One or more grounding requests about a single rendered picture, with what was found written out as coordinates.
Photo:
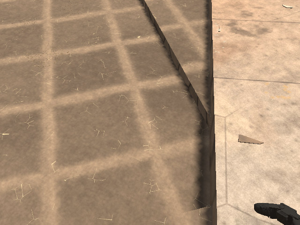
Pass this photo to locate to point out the right robot hand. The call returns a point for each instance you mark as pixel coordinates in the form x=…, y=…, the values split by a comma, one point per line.
x=281, y=212

